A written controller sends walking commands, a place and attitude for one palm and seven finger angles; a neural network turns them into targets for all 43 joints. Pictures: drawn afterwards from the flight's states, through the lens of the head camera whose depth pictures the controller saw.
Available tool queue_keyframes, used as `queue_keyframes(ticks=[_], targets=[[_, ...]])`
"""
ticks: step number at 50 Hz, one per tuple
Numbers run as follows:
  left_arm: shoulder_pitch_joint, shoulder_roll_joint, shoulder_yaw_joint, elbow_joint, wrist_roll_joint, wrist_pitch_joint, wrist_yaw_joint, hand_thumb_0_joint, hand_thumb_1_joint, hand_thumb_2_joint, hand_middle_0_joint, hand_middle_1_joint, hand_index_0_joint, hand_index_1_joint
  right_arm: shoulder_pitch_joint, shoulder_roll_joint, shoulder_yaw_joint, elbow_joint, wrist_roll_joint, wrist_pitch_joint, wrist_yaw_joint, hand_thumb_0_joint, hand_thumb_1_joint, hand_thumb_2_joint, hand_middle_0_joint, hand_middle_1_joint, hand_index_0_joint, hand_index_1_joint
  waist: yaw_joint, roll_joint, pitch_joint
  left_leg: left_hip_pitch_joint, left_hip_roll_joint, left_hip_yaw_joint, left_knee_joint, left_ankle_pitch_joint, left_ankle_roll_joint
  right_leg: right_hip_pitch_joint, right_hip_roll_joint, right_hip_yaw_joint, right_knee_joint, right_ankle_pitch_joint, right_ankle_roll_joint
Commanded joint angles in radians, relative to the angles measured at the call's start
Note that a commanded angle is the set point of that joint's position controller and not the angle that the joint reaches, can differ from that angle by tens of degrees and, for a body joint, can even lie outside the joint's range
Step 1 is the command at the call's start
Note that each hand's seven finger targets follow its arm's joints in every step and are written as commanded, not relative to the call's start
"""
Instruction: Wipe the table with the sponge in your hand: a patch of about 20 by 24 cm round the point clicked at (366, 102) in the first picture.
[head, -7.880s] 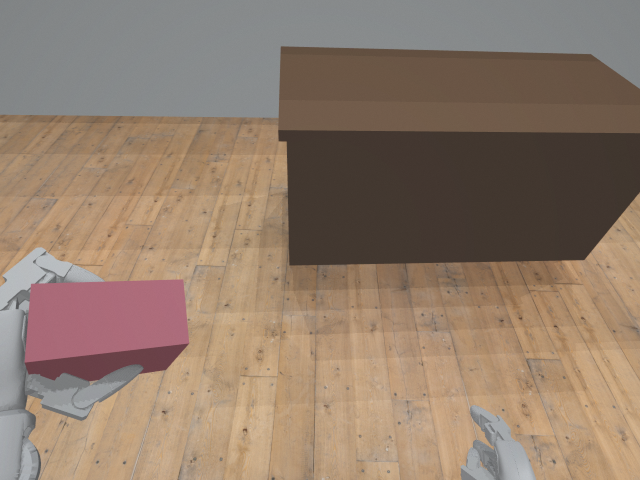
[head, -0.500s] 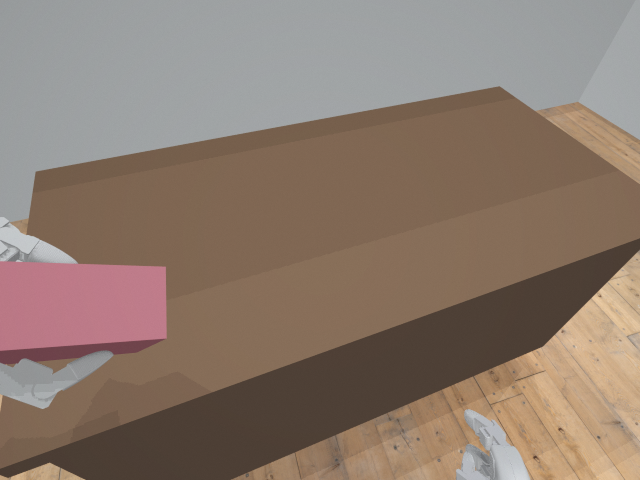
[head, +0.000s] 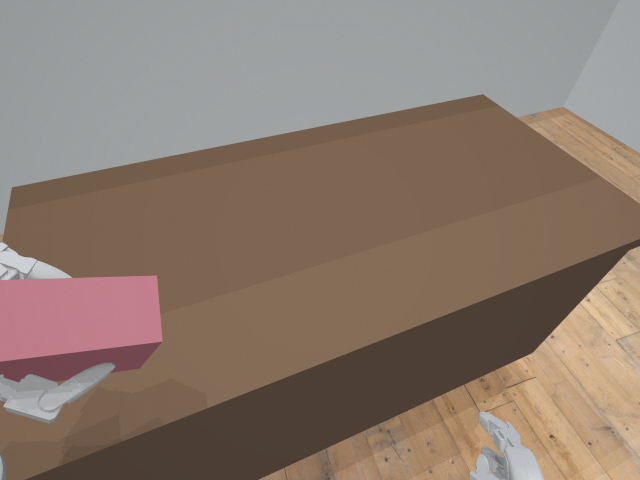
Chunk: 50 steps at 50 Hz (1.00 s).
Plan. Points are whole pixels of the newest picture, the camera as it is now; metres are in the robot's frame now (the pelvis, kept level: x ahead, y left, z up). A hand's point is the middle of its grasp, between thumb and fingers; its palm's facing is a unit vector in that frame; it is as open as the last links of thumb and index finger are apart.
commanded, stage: shuffle to correct the standing spot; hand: left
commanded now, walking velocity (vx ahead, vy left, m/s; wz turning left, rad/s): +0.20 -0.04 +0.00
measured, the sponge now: (102, 329) +0.22 +0.23 +0.15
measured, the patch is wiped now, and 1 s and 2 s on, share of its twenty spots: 0.00 0.00 0.00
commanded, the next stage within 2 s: come to a stop and stand still in 0.20 s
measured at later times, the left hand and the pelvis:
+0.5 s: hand (108, 316) +0.23 +0.23 +0.15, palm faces +0.36 -0.84 -0.40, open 10.5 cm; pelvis +0.02 -0.02 +0.00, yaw -1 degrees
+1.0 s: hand (57, 345) +0.20 +0.26 +0.15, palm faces +0.38 -0.86 -0.34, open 10.5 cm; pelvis -0.01 +0.01 +0.01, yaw +1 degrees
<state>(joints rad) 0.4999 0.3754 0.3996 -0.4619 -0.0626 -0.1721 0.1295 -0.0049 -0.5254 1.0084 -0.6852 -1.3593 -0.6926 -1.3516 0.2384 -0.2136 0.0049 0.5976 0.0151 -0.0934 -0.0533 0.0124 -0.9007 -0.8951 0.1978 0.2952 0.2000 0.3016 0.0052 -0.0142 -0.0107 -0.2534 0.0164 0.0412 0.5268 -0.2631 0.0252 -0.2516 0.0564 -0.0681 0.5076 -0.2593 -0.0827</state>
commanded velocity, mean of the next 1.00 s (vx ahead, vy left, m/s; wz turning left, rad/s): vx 0.04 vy -0.01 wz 0.00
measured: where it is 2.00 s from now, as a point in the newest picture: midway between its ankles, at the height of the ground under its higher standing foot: outside the picture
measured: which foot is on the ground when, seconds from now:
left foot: down 0.00-1.00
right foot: down 0.00-1.00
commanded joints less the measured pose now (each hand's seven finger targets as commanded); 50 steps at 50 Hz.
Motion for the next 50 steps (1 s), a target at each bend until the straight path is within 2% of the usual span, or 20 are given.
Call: queue_keyframes(ticks=[1,2,3,6,7,8,10,11,13,15,18,20,21,23,25,31,35,40,46,50], targets=[[-0.206,0.131,0.000,-0.205,0.017,-0.051,0.007,0.000,0.100,1.300,-1.200,-1.600,-1.200,-1.600,-0.149,-0.107,-0.041,-0.155,0.008,-0.049,-0.015,0.000,-0.900,-0.900,0.200,0.300,0.200,0.300,-0.008,0.123,-0.101,0.243,0.219,-0.272,-0.165,0.355,0.112,-0.131,-0.072,0.079,0.145,0.092,0.084],[-0.225,0.115,-0.013,-0.207,0.023,-0.055,0.000,0.000,0.100,1.300,-1.200,-1.600,-1.200,-1.600,-0.143,-0.120,-0.045,-0.156,0.007,-0.040,-0.009,0.000,-0.900,-0.900,0.200,0.300,0.200,0.300,0.003,0.129,-0.082,0.185,0.241,-0.274,-0.180,0.312,0.142,-0.139,-0.059,0.077,0.180,-0.070,0.101],[-0.262,0.150,-0.002,-0.257,0.031,-0.052,-0.001,0.000,0.100,1.300,-1.200,-1.600,-1.200,-1.600,-0.164,-0.100,-0.035,-0.156,-0.009,-0.044,-0.011,0.000,-0.900,-0.900,0.200,0.300,0.200,0.300,-0.001,0.204,-0.041,0.080,0.256,-0.330,-0.220,0.246,0.156,-0.095,-0.077,0.069,0.151,-0.137,0.084],[-0.286,0.252,0.080,-0.394,0.045,-0.055,0.004,0.000,0.100,1.300,-1.200,-1.600,-1.200,-1.600,-0.167,-0.097,-0.025,-0.168,-0.002,-0.063,-0.011,0.000,-0.900,-0.900,0.200,0.300,0.200,0.300,0.013,0.204,-0.026,-0.051,0.181,-0.182,-0.143,0.215,0.096,0.101,-0.081,0.040,-0.058,0.044,0.061],[-0.236,0.230,0.079,-0.383,0.037,-0.063,0.004,0.000,0.100,1.300,-1.200,-1.600,-1.200,-1.600,-0.156,-0.096,-0.023,-0.170,-0.007,-0.065,-0.009,0.000,-0.900,-0.900,0.200,0.300,0.200,0.300,0.013,0.158,-0.053,-0.091,0.136,-0.156,-0.087,0.199,0.076,0.174,-0.087,0.057,-0.104,0.137,0.053],[-0.179,0.229,0.098,-0.362,0.031,-0.064,0.004,0.000,0.100,1.300,-1.200,-1.600,-1.200,-1.600,-0.143,-0.096,-0.039,-0.169,-0.002,-0.069,-0.005,0.000,-0.900,-0.900,0.200,0.300,0.200,0.300,0.010,0.084,-0.095,-0.076,0.075,-0.105,0.001,0.193,0.047,0.202,-0.119,0.151,-0.134,0.219,0.031],[-0.086,0.213,0.117,-0.318,0.004,-0.061,0.010,0.000,0.100,1.300,-1.200,-1.600,-1.200,-1.600,-0.102,-0.094,-0.060,-0.169,0.005,-0.057,0.006,0.000,-0.900,-0.900,0.200,0.300,0.200,0.300,-0.008,-0.082,-0.147,-0.145,-0.034,-0.020,0.243,0.022,-0.003,0.222,-0.305,0.438,-0.223,0.290,-0.063],[-0.035,0.206,0.130,-0.276,-0.007,-0.056,0.013,0.000,0.100,1.300,-1.200,-1.600,-1.200,-1.600,-0.094,-0.090,-0.061,-0.164,0.012,-0.046,0.011,0.000,-0.900,-0.900,0.200,0.300,0.200,0.300,-0.006,-0.082,-0.138,-0.220,-0.036,-0.032,0.339,-0.117,-0.011,0.248,-0.365,0.512,-0.256,0.313,-0.095],[-0.032,0.192,0.134,-0.249,-0.020,-0.064,0.015,0.000,0.100,1.300,-1.200,-1.600,-1.200,-1.600,-0.094,-0.074,-0.039,-0.160,0.007,-0.033,0.015,0.000,-0.900,-0.900,0.200,0.300,0.200,0.300,-0.002,-0.010,-0.126,-0.297,0.012,-0.066,0.367,-0.189,-0.011,0.272,-0.382,0.445,-0.224,0.362,-0.139],[-0.022,0.172,0.114,-0.205,-0.007,-0.067,0.019,0.000,0.100,1.300,-1.200,-1.600,-1.200,-1.600,-0.107,-0.049,-0.013,-0.154,0.005,-0.032,0.012,0.000,-0.900,-0.900,0.200,0.300,0.200,0.300,-0.005,0.011,-0.136,-0.230,0.011,-0.021,0.212,-0.132,-0.006,0.268,-0.315,0.309,-0.179,0.477,-0.116],[-0.010,0.135,0.071,-0.133,0.002,-0.055,0.016,0.000,0.100,1.300,-1.200,-1.600,-1.200,-1.600,-0.123,-0.060,-0.015,-0.154,0.002,-0.046,0.006,0.000,-0.900,-0.900,0.200,0.300,0.200,0.300,-0.001,-0.032,-0.154,0.034,-0.035,0.029,-0.074,0.135,0.009,0.181,-0.213,0.157,-0.092,0.584,-0.001],[-0.055,0.121,0.038,-0.156,0.002,-0.058,0.013,0.000,0.100,1.300,-1.200,-1.600,-1.200,-1.600,-0.136,-0.089,-0.035,-0.160,0.003,-0.044,0.002,0.000,-0.900,-0.900,0.200,0.300,0.200,0.300,0.002,-0.024,-0.187,0.143,0.051,-0.037,-0.132,0.360,0.040,0.174,-0.169,0.121,-0.019,0.623,0.103],[-0.083,0.130,0.028,-0.180,0.001,-0.055,0.010,0.000,0.100,1.300,-1.200,-1.600,-1.200,-1.600,-0.159,-0.102,-0.040,-0.167,0.013,-0.042,0.001,0.000,-0.900,-0.900,0.200,0.300,0.200,0.300,0.006,-0.010,-0.177,0.196,0.102,-0.087,-0.102,0.467,0.061,0.098,-0.155,0.124,-0.004,0.546,0.132],[-0.140,0.145,0.029,-0.225,0.008,-0.059,0.000,0.000,0.100,1.300,-1.200,-1.600,-1.200,-1.600,-0.161,-0.124,-0.050,-0.177,0.015,-0.032,0.004,0.000,-0.900,-0.900,0.200,0.300,0.200,0.300,0.013,-0.023,-0.142,0.152,0.114,-0.100,-0.062,0.462,0.062,0.082,-0.146,0.157,-0.069,0.461,0.159],[-0.143,0.177,0.049,-0.270,0.010,-0.048,0.004,0.000,0.100,1.300,-1.200,-1.600,-1.200,-1.600,-0.170,-0.101,-0.031,-0.178,0.007,-0.031,-0.003,0.000,-0.900,-0.900,0.200,0.300,0.200,0.300,0.000,0.021,-0.134,0.093,0.085,-0.108,-0.047,0.409,0.042,0.137,-0.157,0.172,-0.109,0.505,0.126],[-0.066,0.200,0.086,-0.300,-0.008,-0.050,0.012,0.000,0.100,1.300,-1.200,-1.600,-1.200,-1.600,-0.154,-0.102,-0.029,-0.172,0.004,-0.037,-0.013,0.000,-0.900,-0.900,0.200,0.300,0.200,0.300,0.002,0.132,-0.108,0.057,0.082,-0.150,-0.139,0.214,0.016,0.125,-0.143,0.181,-0.183,0.237,0.070],[-0.057,0.158,0.060,-0.202,-0.010,-0.036,0.007,0.000,0.100,1.300,-1.200,-1.600,-1.200,-1.600,-0.133,-0.101,-0.021,-0.176,-0.001,-0.033,-0.018,0.000,-0.900,-0.900,0.200,0.300,0.200,0.300,-0.003,0.088,-0.067,0.010,0.085,-0.161,-0.183,0.000,0.013,0.075,-0.132,0.188,-0.246,0.050,0.058],[-0.131,0.129,0.005,-0.178,0.002,-0.021,0.006,0.000,0.100,1.300,-1.200,-1.600,-1.200,-1.600,-0.131,-0.109,-0.018,-0.174,-0.002,-0.045,-0.026,0.000,-0.900,-0.900,0.200,0.300,0.200,0.300,-0.005,0.045,-0.048,0.037,0.081,-0.166,-0.188,-0.066,0.016,0.008,-0.132,0.195,-0.285,-0.050,0.056],[-0.239,0.175,0.009,-0.279,0.022,-0.027,0.019,0.000,0.100,1.300,-1.200,-1.600,-1.200,-1.600,-0.150,-0.110,-0.015,-0.166,-0.007,-0.069,-0.034,0.000,-0.900,-0.900,0.200,0.300,0.200,0.300,-0.002,0.075,-0.053,0.036,0.078,-0.175,-0.215,-0.089,0.017,0.030,-0.130,0.183,-0.271,-0.055,0.054],[-0.186,0.170,0.028,-0.274,0.022,-0.038,0.025,0.000,0.100,1.300,-1.200,-1.600,-1.200,-1.600,-0.139,-0.105,-0.014,-0.169,-0.010,-0.076,-0.030,0.000,-0.900,-0.900,0.200,0.300,0.200,0.300,0.006,0.115,-0.067,-0.018,0.089,-0.197,-0.252,-0.097,0.020,0.113,-0.118,0.161,-0.230,0.005,0.051]])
